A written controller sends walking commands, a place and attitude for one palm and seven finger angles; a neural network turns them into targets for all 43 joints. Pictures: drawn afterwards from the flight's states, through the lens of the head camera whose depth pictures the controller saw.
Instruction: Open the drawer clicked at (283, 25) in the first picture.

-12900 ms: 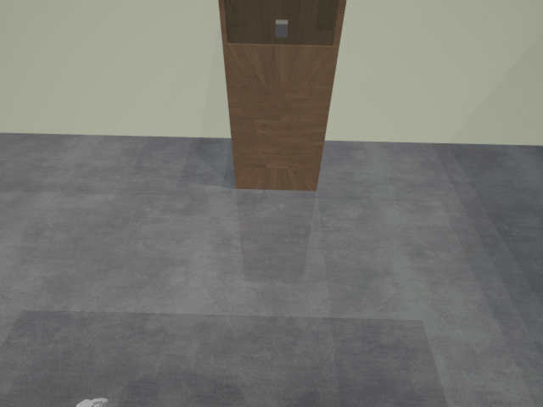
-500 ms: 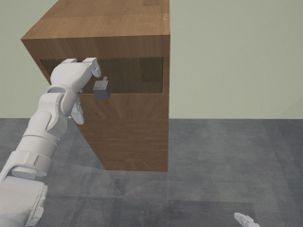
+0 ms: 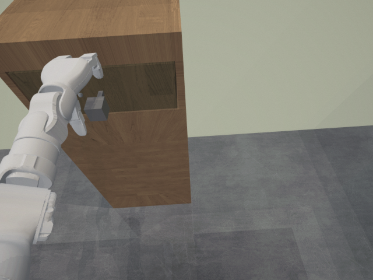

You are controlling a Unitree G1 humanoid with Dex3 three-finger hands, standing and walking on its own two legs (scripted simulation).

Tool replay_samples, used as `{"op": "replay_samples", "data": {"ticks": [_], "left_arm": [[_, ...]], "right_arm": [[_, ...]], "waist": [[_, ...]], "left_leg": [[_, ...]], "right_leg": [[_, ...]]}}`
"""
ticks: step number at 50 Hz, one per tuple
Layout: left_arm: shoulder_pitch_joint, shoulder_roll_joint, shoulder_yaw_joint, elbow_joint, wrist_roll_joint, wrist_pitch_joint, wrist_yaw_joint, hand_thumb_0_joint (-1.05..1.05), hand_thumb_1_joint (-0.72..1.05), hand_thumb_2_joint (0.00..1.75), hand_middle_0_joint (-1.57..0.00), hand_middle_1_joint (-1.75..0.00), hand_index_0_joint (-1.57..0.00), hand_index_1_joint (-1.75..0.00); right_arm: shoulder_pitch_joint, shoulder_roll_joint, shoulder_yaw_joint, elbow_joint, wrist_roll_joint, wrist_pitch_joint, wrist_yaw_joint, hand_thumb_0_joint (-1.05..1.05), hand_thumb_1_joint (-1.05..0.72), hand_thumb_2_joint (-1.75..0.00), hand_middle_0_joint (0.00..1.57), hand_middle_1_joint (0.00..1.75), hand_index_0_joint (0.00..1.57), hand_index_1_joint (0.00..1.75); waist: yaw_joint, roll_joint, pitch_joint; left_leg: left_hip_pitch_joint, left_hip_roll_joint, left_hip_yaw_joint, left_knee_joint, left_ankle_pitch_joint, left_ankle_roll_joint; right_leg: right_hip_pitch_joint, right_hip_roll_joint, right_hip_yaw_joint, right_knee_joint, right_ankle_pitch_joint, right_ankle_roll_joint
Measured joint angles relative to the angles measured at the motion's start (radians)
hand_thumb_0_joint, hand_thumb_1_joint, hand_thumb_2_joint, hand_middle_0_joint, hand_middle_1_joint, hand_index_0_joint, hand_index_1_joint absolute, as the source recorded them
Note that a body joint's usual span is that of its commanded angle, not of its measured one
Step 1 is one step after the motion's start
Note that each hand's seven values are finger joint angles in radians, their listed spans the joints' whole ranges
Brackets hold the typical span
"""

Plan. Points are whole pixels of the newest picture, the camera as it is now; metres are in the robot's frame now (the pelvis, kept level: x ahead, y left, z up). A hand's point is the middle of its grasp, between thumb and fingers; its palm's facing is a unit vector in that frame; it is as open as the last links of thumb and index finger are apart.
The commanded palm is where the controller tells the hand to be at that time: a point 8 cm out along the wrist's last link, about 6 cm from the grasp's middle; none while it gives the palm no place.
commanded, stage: move the hooked fingers above the handle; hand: left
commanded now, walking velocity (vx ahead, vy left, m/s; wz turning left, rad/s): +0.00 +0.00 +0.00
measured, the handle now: (98, 103) +0.52 +0.22 +0.07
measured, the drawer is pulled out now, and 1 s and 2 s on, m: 0.00 0.00 0.00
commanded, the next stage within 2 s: lower the fingers behind the handle in 1.02 s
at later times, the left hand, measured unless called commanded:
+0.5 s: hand (72, 98) +0.47 +0.24 +0.14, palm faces -0.03 -0.02 -1.00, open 13.9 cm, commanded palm +0.46 +0.24 +0.20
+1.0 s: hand (80, 90) +0.49 +0.22 +0.15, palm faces -0.02 -0.02 -1.00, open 13.7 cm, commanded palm +0.47 +0.24 +0.20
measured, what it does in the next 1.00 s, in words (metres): stands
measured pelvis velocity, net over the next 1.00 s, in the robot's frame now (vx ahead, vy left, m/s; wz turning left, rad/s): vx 0.00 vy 0.01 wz -0.01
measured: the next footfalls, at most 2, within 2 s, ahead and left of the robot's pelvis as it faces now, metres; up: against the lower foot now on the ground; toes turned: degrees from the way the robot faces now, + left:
none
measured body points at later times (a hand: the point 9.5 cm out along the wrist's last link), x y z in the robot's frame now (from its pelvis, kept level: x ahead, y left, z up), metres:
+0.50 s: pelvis +0.00 +0.01 +0.00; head +0.05 -0.01 +0.45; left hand +0.46 +0.24 +0.20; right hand +0.09 -0.26 -0.13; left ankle -0.02 +0.11 -0.73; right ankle -0.03 -0.10 -0.73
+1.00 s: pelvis +0.00 +0.01 +0.00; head +0.05 -0.01 +0.44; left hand +0.48 +0.22 +0.20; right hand +0.03 -0.26 -0.14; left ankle -0.02 +0.11 -0.73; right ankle -0.03 -0.10 -0.73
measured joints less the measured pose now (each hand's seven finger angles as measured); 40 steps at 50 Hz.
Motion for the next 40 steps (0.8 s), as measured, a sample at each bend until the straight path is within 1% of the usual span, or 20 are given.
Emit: {"op": "replay_samples", "data": {"ticks": [2, 7, 13, 18, 23, 30, 35, 40], "left_arm": [[0.006, 0.006, 0.015, -0.004, -0.002, -0.010, -0.004, 0.00, -0.49, 0.30, -0.32, -1.20, -0.32, -1.20], [0.034, 0.011, 0.025, -0.035, -0.005, -0.021, -0.003, 0.00, -0.49, 0.30, -0.32, -1.20, -0.32, -1.20], [0.060, 0.011, 0.034, -0.049, -0.003, -0.020, 0.008, 0.00, -0.49, 0.30, -0.32, -1.20, -0.32, -1.20], [0.055, 0.011, 0.015, -0.049, 0.000, -0.010, 0.000, 0.00, -0.49, 0.30, -0.32, -1.20, -0.32, -1.20], [0.021, -0.006, -0.026, -0.037, -0.007, -0.007, -0.007, 0.00, -0.49, 0.30, -0.32, -1.20, -0.32, -1.20], [-0.034, -0.036, -0.056, -0.009, 0.002, 0.001, 0.001, 0.00, -0.49, 0.30, -0.32, -1.20, -0.32, -1.20], [-0.056, -0.039, -0.032, 0.031, 0.017, 0.017, 0.017, 0.00, -0.49, 0.30, -0.32, -1.20, -0.32, -1.20], [-0.047, -0.032, -0.014, 0.029, 0.020, 0.017, 0.016, 0.00, -0.49, 0.30, -0.34, -1.23, -0.34, -1.22]], "right_arm": [[0.012, -0.002, -0.003, 0.005, -0.001, 0.004, -0.001, 0.00, -0.91, -0.90, 0.20, 0.30, 0.20, 0.30], [0.027, -0.005, -0.011, 0.009, 0.001, 0.012, 0.002, 0.00, -0.91, -0.90, 0.20, 0.30, 0.20, 0.30], [0.004, 0.000, -0.008, 0.003, 0.004, 0.012, 0.004, 0.00, -0.91, -0.90, 0.20, 0.30, 0.20, 0.30], [-0.022, 0.008, -0.006, -0.012, 0.005, 0.000, 0.003, 0.00, -0.91, -0.90, 0.20, 0.30, 0.20, 0.30], [-0.047, 0.011, 0.000, -0.018, 0.008, -0.008, 0.002, 0.00, -0.91, -0.90, 0.20, 0.30, 0.20, 0.30], [-0.060, 0.017, 0.005, -0.026, 0.001, -0.018, 0.009, 0.00, -0.91, -0.90, 0.20, 0.30, 0.20, 0.30], [-0.053, 0.020, 0.014, -0.024, -0.002, -0.014, 0.010, 0.00, -0.91, -0.90, 0.20, 0.30, 0.20, 0.30], [-0.018, 0.021, 0.012, -0.017, -0.002, -0.006, 0.008, 0.00, -0.91, -0.90, 0.20, 0.30, 0.20, 0.30]], "waist": [[-0.002, 0.000, -0.001], [0.001, 0.000, -0.006], [0.007, -0.002, -0.009], [0.017, -0.004, -0.010], [0.026, -0.009, -0.009], [0.022, -0.013, -0.015], [0.007, -0.008, -0.017], [0.005, -0.001, -0.022]], "left_leg": [[0.000, 0.002, 0.003, -0.001, -0.001, 0.000], [0.004, 0.005, 0.009, -0.003, -0.003, 0.001], [0.010, 0.004, 0.010, -0.003, -0.005, 0.003], [0.008, 0.001, 0.003, 0.003, -0.005, 0.005], [0.005, -0.006, -0.008, 0.014, -0.008, 0.009], [-0.020, -0.011, -0.011, 0.032, -0.014, 0.012], [-0.033, -0.009, -0.001, 0.040, -0.019, 0.014], [-0.033, -0.006, 0.006, 0.039, -0.020, 0.014]], "right_leg": [[0.000, 0.002, 0.003, -0.003, 0.001, 0.000], [0.003, 0.005, 0.009, -0.009, 0.003, 0.001], [0.010, 0.005, 0.011, -0.012, 0.004, 0.003], [0.014, 0.001, 0.004, -0.011, 0.004, 0.005], [0.017, -0.006, -0.007, -0.005, -0.001, 0.009], [-0.006, -0.012, -0.009, 0.014, -0.008, 0.012], [-0.024, -0.011, 0.001, 0.024, -0.010, 0.014], [-0.027, -0.008, 0.008, 0.023, -0.009, 0.015]]}}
